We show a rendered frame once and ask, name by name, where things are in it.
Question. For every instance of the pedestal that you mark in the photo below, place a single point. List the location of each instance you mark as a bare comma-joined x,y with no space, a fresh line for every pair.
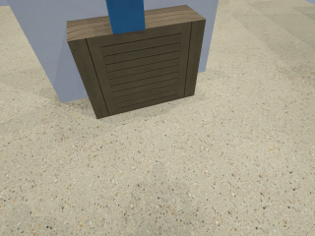
132,70

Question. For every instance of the carton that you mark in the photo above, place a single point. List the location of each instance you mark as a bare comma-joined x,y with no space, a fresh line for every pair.
126,15

